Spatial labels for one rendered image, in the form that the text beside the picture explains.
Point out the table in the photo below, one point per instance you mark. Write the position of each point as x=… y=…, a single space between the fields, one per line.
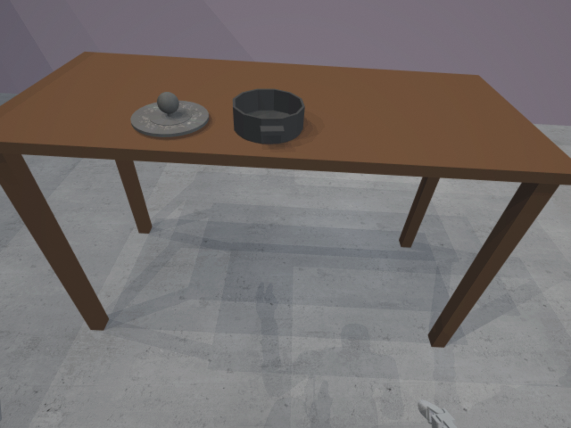
x=369 y=121

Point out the robot right hand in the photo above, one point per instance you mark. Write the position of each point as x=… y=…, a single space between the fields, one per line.
x=438 y=418

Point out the pot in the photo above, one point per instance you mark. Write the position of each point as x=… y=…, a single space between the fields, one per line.
x=268 y=116

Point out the knob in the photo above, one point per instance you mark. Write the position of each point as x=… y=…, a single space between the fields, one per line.
x=167 y=102

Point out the lid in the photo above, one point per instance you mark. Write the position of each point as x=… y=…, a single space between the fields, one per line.
x=151 y=121

